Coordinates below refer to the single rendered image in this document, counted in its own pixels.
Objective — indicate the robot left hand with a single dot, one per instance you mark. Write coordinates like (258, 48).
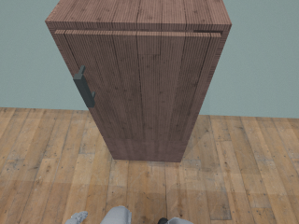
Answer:
(77, 218)

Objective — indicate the handle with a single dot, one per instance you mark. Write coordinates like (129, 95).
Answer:
(83, 88)

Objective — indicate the robot left thigh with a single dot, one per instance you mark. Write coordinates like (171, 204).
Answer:
(118, 215)

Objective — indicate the cupboard door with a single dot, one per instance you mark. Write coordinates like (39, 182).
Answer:
(147, 85)

